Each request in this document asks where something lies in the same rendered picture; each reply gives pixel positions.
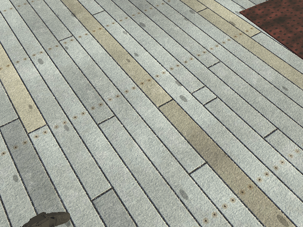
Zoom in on left robot hand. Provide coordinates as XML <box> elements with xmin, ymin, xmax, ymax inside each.
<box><xmin>22</xmin><ymin>212</ymin><xmax>70</xmax><ymax>227</ymax></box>

